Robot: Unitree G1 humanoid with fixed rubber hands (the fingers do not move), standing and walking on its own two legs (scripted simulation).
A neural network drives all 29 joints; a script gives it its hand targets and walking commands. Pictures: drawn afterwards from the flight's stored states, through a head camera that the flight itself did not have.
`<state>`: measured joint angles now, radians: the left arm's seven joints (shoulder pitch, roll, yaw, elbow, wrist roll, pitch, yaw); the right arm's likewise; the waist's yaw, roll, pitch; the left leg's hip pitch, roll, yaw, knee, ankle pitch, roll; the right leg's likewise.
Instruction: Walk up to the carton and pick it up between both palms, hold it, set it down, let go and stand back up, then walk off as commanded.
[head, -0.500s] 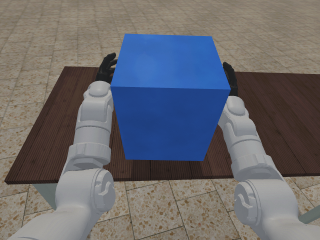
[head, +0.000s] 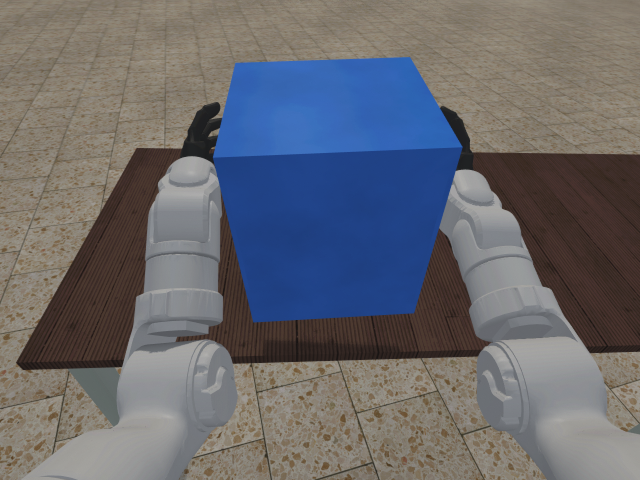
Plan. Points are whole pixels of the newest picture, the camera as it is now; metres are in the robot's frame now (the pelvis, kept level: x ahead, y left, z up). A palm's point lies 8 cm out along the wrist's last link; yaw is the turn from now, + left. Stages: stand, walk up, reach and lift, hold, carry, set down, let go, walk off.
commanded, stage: reach and lift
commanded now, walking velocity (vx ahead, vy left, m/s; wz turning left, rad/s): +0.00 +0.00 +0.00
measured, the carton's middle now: (329, 194) +0.40 -0.02 +0.19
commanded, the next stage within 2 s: hold in 1.24 s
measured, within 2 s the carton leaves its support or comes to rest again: neither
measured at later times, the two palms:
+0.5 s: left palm (179, 155) +0.40 +0.15 +0.24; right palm (445, 151) +0.40 -0.15 +0.25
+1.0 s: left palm (177, 140) +0.39 +0.15 +0.27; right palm (454, 134) +0.39 -0.15 +0.28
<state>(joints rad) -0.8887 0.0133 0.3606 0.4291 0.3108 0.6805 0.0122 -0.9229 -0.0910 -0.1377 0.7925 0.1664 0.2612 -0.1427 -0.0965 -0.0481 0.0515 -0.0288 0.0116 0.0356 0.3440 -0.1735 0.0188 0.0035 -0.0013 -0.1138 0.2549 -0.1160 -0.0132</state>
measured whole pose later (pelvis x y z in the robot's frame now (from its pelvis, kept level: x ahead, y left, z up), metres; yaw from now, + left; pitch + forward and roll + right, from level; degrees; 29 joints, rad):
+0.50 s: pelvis +0.01 +0.00 +0.00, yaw +1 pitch -7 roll -1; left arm -0.86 0.04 0.32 0.31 0.28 0.80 0.00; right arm -0.94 -0.12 -0.07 0.69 0.28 0.40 -0.20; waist -0.10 -0.04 0.01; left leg -0.04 0.01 0.02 0.36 -0.19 0.02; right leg 0.00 0.00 -0.11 0.25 -0.13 -0.01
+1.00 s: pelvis +0.00 +0.00 +0.00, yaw +0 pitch -6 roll -1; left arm -0.95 0.07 0.35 0.38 0.27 0.84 0.00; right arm -1.04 -0.15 -0.05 0.74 0.30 0.48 -0.21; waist -0.08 -0.03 -0.03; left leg -0.08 0.01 0.01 0.35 -0.17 0.01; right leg -0.04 0.01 -0.10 0.27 -0.12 -0.02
